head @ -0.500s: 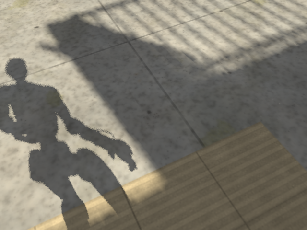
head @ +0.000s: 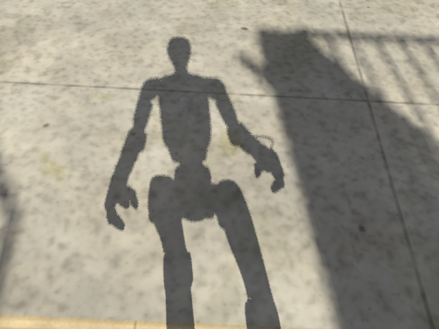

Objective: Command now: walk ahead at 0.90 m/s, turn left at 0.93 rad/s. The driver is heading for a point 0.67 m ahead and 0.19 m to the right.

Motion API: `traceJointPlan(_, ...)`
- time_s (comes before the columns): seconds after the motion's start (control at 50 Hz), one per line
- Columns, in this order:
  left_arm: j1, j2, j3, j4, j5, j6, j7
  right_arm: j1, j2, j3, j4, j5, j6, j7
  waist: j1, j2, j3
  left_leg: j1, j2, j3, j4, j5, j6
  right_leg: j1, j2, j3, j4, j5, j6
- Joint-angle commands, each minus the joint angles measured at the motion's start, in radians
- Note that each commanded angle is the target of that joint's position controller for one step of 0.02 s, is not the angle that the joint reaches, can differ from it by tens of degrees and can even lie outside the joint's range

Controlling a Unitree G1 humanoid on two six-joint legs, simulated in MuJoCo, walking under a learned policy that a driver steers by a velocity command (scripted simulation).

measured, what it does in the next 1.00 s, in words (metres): walks ahead, turning right: right foot, then left foot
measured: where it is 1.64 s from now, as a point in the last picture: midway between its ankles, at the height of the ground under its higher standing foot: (231, 192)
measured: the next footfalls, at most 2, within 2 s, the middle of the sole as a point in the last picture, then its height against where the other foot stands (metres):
right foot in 0.42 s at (219, 295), level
left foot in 0.82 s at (204, 174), level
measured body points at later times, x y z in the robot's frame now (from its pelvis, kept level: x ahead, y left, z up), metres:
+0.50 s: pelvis +0.44 +0.02 +0.00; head +0.46 +0.03 +0.45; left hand +0.49 +0.31 -0.13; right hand +0.53 -0.24 -0.11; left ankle +0.23 +0.13 -0.55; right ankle +0.51 +0.01 -0.70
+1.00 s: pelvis +0.84 +0.03 +0.03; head +0.88 +0.00 +0.48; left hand +1.04 +0.25 -0.08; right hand +0.87 -0.26 -0.08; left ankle +0.96 +0.09 -0.70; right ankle +0.72 -0.07 -0.60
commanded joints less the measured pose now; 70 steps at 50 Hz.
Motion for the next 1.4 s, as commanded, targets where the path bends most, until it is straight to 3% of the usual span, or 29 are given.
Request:
traceJointPlan(0.02, -0.128, 0.101, -0.004, -0.17, 0.009, -0.059, -0.001, 0.234, -0.225, -0.062, 0.012, -0.006, -0.016, -0.027, -0.069, 0.058, -0.047, 0.533, 0.243, -0.634, -0.56, -0.176, 0.157, -0.619, 0.036, 0.09, 0.158, 0.128, -0.044)
traceJointPlan(0.1, -0.036, 0.071, -0.019, -0.097, 0.01, 0.001, -0.017, 0.164, -0.081, -0.006, 0.014, 0.005, -0.079, -0.033, 0.013, 0.06, -0.009, 0.316, 0.153, -0.404, -0.636, -0.017, 0.106, -0.472, -0.012, 0.061, 0.019, 0.246, -0.041)
traceJointPlan(0.2, -0.27, 0.046, -0.034, -0.142, -0.032, 0.005, -0.033, 0.302, -0.076, 0.005, 0.074, 0.008, -0.116, -0.025, -0.074, 0.04, 0.106, 0.447, 0.119, -0.174, -0.735, 0.475, -0.011, -0.635, 0.042, -0.022, -0.227, 0.444, -0.078)
traceJointPlan(0.3, -0.289, 0.034, -0.049, -0.131, -0.048, -0.013, -0.05, 0.27, -0.071, 0.03, 0.11, -0.004, -0.141, -0.051, -0.032, 0.07, 0.071, 0.532, 0.148, 0.03, -0.779, 1.056, -0.097, -0.432, 0.188, -0.104, -0.503, 0.587, -0.158)
traceJointPlan(0.38, 0.087, 0.152, -0.011, -0.006, -0.043, 0.01, -0.031, 0.169, -0.162, 0.001, 0.098, -0.043, -0.11, -0.103, 0.176, 0.154, -0.147, 0.675, 0.219, 0.077, -0.311, 1.714, -0.149, -0.06, 0.326, -0.151, -0.492, 0.439, -0.207)
traceJointPlan(0.4, 0.304, 0.189, 0.011, 0.06, -0.046, 0.013, -0.023, 0.091, -0.187, -0.009, 0.077, -0.052, -0.092, -0.11, 0.285, 0.147, -0.191, 0.605, 0.214, 0.074, 0.003, 1.687, -0.149, 0.097, 0.301, -0.095, -0.54, 0.398, -0.245)
traceJointPlan(0.42, 0.488, 0.216, 0.037, 0.112, -0.052, 0.015, -0.011, -0.016, -0.19, -0.016, 0.062, -0.038, -0.083, -0.105, 0.404, 0.042, -0.178, 0.413, 0.084, 0.108, 0.548, 1.215, -0.141, 0.26, 0.238, 0.016, -0.671, 0.382, -0.327)
traceJointPlan(0.44, 0.403, 0.173, 0.025, 0.152, -0.058, 0.031, -0.005, -0.097, 0.032, 0.045, 0.004, -0.06, -0.118, -0.077, 0.238, -0.261, -0.046, -0.093, -0.115, 0.009, 0.918, -0.086, -0.125, 0.379, 0.159, 0.207, -0.515, 0.557, -0.332)
traceJointPlan(0.46, 0.202, 0.225, 0.032, 0.072, -0.035, 0.025, 0.004, 0.123, 0.079, 0.074, -0.08, -0.005, -0.134, -0.054, 0.023, -0.33, -0.236, -0.352, -0.098, -0.211, 1.014, -0.15, -0.149, 0.52, -0.029, 0.793, -0.762, 0.218, -0.558)
traceJointPlan(0.48, 0.132, 0.161, 0.032, 0.019, -0.031, 0.023, 0.005, 0.099, -0.023, 0.078, -0.058, -0.033, -0.156, -0.046, 0.052, -0.077, -0.193, -0.358, -0.022, -0.256, 0.893, -0.048, -0.107, 0.429, -0.077, 0.928, -0.968, -0.116, -0.536)
traceJointPlan(0.5, 0.104, 0.104, 0.021, 0.027, -0.027, 0.019, 0.009, 0.043, -0.069, 0.071, -0.055, -0.04, -0.162, -0.038, 0.008, 0.103, -0.057, -0.31, 0.029, -0.245, 0.758, 0.034, -0.095, 0.218, -0.054, 0.86, -1.024, -0.185, -0.479)
traceJointPlan(0.56, 0.086, 0.111, 0.011, 0.047, -0.034, -0.025, 0.015, -0.009, -0.032, 0.094, -0.078, -0.079, -0.099, -0.04, -0.075, 0.165, 0.092, -0.169, 0.121, -0.189, 0.511, 0.029, -0.146, -0.157, 0.083, 0.612, -1.052, 0.03, -0.402)
traceJointPlan(0.64, 0.125, 0.123, 0.022, 0.053, -0.053, -0.051, 0.013, -0.223, 0.002, 0.117, -0.167, -0.044, -0.089, -0.027, 0.005, 0.07, 0.137, -0.044, 0.146, -0.076, 0.058, 0.294, -0.19, -0.283, 0.19, 0.417, -1.067, 0.466, -0.342)
traceJointPlan(0.72, 0.284, 0.108, 0.024, 0.121, -0.071, -0.037, 0.016, -0.285, 0.061, 0.129, -0.168, -0.027, -0.104, -0.029, 0.129, -0.01, 0.012, 0.069, 0.013, 0.015, -0.243, 0.564, -0.129, -0.018, 0.221, 0.308, -0.904, 1.054, -0.179)
traceJointPlan(0.74, 0.294, 0.107, 0.024, 0.129, -0.062, -0.035, 0.022, -0.287, 0.053, 0.125, -0.167, -0.027, -0.108, -0.036, 0.136, -0.04, -0.006, 0.09, -0.012, 0.014, -0.29, 0.56, -0.116, 0.042, 0.218, 0.31, -0.865, 1.093, -0.161)
traceJointPlan(0.76, 0.327, 0.025, 0.004, 0.129, -0.095, -0.024, 0.043, -0.36, -0.005, 0.077, -0.232, 0.02, -0.146, -0.048, 0.125, -0.033, -0.056, 0.185, -0.056, -0.074, -0.372, 0.537, -0.123, 0.073, 0.204, 0.402, -0.774, 0.981, -0.125)
traceJointPlan(0.78, 0.288, 0.067, 0.008, 0.131, -0.086, -0.018, 0.054, -0.307, -0.049, 0.055, -0.225, 0.032, -0.157, -0.055, 0.056, -0.07, -0.094, 0.209, -0.059, -0.072, -0.401, 0.55, -0.117, 0.145, 0.179, 0.407, -0.716, 1.027, -0.113)
traceJointPlan(0.82, 0.075, 0.121, 0.02, 0.046, -0.055, -0.006, 0.062, 0.087, -0.1, 0.025, -0.113, 0.009, -0.171, -0.065, -0.17, -0.124, -0.276, 0.577, 0.084, -0.149, -0.427, 0.808, -0.058, 0.067, 0.198, 0.351, -0.308, 0.925, -0.049)
traceJointPlan(0.84, 0.11, -0.017, -0.018, 0.004, -0.007, -0.009, 0.055, 0.223, -0.124, 0.034, -0.053, -0.022, -0.166, -0.063, -0.135, 0.135, -0.418, 0.911, 0.342, -0.346, -0.202, 1.403, 0.032, -0.209, 0.333, 0.261, 0.074, -0.131, -0.006)
traceJointPlan(0.86, 0.345, -0.011, -0.031, 0.03, -0.063, -0.019, 0.036, 0.271, -0.085, 0.036, -0.045, -0.034, -0.161, -0.04, -0.079, 0.304, -0.626, 1.12, 0.56, -0.729, -0.211, 1.341, 0.231, -0.402, 0.352, 0.366, 0.318, -0.258, 0.004)
traceJointPlan(0.88, 0.31, 0.062, -0.02, 0.048, -0.081, -0.008, 0.031, 0.194, -0.068, 0.018, -0.071, -0.018, -0.147, -0.039, -0.107, 0.201, -0.588, 1.036, 0.523, -0.715, -0.283, 1.106, 0.239, -0.454, 0.271, 0.355, 0.36, -0.17, 0.018)
traceJointPlan(0.92, 0.084, 0.105, -0.002, -0.016, -0.07, 0.008, 0.045, 0.034, 0.007, 0.041, -0.07, 0.004, -0.131, -0.045, -0.067, -0.002, -0.292, 0.674, 0.384, -0.494, -0.39, 0.926, 0.165, -0.479, 0.197, 0.224, 0.26, -0.071, 0.028)
traceJointPlan(0.96, 0.065, 0.058, -0.002, -0.045, -0.06, 0.019, 0.045, 0.001, -0.001, 0.045, -0.034, -0.002, -0.128, -0.038, 0.005, 0.034, -0.158, 0.405, 0.314, -0.39, -0.481, 0.904, 0.148, -0.386, 0.161, 0.196, 0.15, -0.045, 0.02)
traceJointPlan(1.06, 0.019, -0.031, -0.035, -0.073, -0.041, 0.025, 0.052, -0.044, -0.044, 0.026, 0.034, -0.002, -0.115, -0.031, 0.036, 0.11, -0.191, 0.198, 0.229, -0.179, -0.524, 0.992, 0.13, -0.138, 0.127, 0.119, -0.34, 0.161, 0.021)
traceJointPlan(1.2, -0.129, 0.053, -0.014, -0.114, -0.029, 0.048, 0.05, -0.003, -0.036, 0.038, 0.087, 0.018, -0.082, -0.036, 0.015, 0.116, -0.117, 0.132, 0.199, -0.214, -0.498, 0.261, 0.033, 0.032, 0.134, 0.112, -0.712, 0.359, -0.059)
traceJointPlan(1.24, -0.165, 0.141, 0.001, -0.145, -0.022, 0.053, 0.062, 0.14, -0.007, 0.049, 0.111, -0.009, -0.084, -0.033, -0.064, -0.054, -0.131, 0.066, 0.089, -0.149, -0.409, -0.029, -0.066, 0.126, -0.015, 0.251, -0.732, 0.57, -0.142)
traceJointPlan(1.26, -0.19, 0.1, -0.006, -0.134, -0.027, 0.058, 0.058, 0.168, 0.019, 0.055, 0.119, -0.001, -0.077, -0.039, -0.082, -0.14, -0.155, 0.166, 0.057, -0.085, -0.402, -0.029, -0.096, 0.012, -0.016, 0.252, -0.766, 0.337, -0.172)
traceJointPlan(1.3, -0.218, 0.033, -0.019, -0.135, -0.027, 0.052, 0.044, 0.065, -0.015, 0.046, 0.11, -0.004, -0.052, -0.055, -0.045, -0.077, -0.053, 0.21, 0.058, -0.079, -0.396, 0.057, -0.114, -0.123, 0.071, 0.217, -0.794, 0.12, -0.115)
traceJointPlan(1.4, -0.182, 0.036, -0.015, -0.115, -0.036, 0.024, 0.045, 0.07, -0.015, 0.042, 0.124, 0.0, -0.043, -0.069, -0.039, -0.031, -0.065, 0.237, 0.077, -0.098, -0.376, 0.157, -0.102, -0.087, 0.1, 0.182, -0.725, 0.34, -0.09)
